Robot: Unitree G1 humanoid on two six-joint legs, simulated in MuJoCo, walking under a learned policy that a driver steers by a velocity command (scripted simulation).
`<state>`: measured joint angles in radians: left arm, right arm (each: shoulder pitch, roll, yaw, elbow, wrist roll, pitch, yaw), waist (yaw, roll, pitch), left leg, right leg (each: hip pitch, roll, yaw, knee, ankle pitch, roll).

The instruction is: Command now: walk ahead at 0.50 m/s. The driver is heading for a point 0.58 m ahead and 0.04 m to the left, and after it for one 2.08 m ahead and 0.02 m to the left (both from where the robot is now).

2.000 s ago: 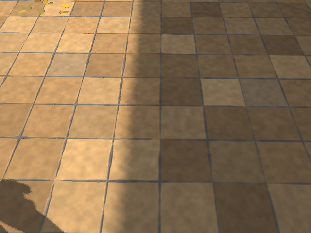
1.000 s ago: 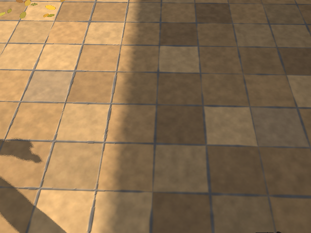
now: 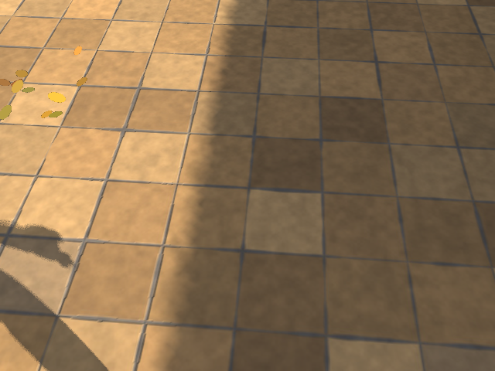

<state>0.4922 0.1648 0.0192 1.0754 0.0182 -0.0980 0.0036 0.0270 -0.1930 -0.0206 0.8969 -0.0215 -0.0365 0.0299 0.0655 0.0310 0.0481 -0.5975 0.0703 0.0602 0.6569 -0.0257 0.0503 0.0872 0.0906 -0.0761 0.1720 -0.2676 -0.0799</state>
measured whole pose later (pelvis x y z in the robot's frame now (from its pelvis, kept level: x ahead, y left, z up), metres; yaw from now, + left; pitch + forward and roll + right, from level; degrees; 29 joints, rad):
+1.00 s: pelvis +0.53 -0.01 +0.01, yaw +0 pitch +0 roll -1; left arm 0.43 0.18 0.04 1.07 0.01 -0.09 0.00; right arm 0.15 -0.21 -0.05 0.94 -0.03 -0.04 0.03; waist 0.03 0.04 0.03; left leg -0.62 0.12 0.01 0.91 -0.12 0.03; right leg -0.04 0.09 -0.10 0.23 -0.18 -0.10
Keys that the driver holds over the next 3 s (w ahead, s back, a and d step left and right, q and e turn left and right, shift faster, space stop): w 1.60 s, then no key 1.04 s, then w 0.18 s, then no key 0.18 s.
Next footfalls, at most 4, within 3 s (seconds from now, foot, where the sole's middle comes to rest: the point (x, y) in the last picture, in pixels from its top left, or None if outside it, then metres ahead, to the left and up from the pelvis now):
0.10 left None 0.23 0.10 -0.78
0.68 right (302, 351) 0.53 -0.07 -0.78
1.24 left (242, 252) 0.83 0.11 -0.78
1.78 right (296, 185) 1.10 -0.05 -0.78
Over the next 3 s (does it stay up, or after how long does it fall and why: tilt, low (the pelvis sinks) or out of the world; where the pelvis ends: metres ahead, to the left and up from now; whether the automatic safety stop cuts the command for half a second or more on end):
stays up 1.09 0.01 -0.01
